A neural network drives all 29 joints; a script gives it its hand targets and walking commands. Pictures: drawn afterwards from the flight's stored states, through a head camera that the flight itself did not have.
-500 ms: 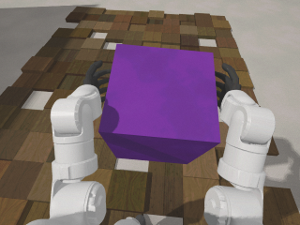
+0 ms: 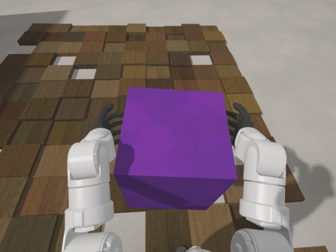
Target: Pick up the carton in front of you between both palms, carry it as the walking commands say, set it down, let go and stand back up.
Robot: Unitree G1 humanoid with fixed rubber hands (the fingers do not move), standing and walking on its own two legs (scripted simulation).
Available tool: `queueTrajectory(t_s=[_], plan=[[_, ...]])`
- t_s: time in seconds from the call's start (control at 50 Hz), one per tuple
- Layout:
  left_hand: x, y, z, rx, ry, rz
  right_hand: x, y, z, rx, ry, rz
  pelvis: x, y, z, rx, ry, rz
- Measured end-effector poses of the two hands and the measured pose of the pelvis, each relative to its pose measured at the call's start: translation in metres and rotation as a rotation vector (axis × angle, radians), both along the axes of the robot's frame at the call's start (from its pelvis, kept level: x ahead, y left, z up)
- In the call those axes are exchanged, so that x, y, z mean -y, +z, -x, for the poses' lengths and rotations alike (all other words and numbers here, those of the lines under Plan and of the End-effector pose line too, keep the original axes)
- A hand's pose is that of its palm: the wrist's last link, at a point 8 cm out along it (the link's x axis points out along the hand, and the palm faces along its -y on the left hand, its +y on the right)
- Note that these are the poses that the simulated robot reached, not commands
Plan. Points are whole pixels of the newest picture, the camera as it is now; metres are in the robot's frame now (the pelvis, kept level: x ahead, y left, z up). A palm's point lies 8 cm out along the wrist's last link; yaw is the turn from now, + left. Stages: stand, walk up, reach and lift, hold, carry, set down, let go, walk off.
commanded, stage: carry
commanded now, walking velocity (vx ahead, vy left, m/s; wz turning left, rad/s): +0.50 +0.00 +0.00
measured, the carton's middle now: (171, 154) +0.34 -0.01 +0.04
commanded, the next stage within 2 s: none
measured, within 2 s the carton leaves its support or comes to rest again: neither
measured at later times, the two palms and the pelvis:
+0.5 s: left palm (103, 45) +0.62 +0.17 +0.17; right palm (209, 45) +0.62 -0.13 +0.18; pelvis +0.28 +0.02 +0.01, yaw -1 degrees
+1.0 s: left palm (110, 6) +0.92 +0.19 +0.17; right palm (188, 5) +0.94 -0.11 +0.17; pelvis +0.58 +0.03 +0.03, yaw +0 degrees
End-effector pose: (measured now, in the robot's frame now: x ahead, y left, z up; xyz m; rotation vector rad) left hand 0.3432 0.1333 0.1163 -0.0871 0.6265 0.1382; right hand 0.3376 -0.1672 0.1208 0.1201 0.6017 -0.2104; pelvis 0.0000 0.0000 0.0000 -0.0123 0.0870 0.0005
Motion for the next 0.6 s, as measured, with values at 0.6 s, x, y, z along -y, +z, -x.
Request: queueTrajectory(t_s=[0.6], plan=[[-0.043, 0.049, -0.342, 0.071, -0.063, -0.014, -0.043, 0.055, -0.332, 0.064, 0.005, 0.063, -0.042, 0.003, -0.334, 0.011, -0.02, -0.019]])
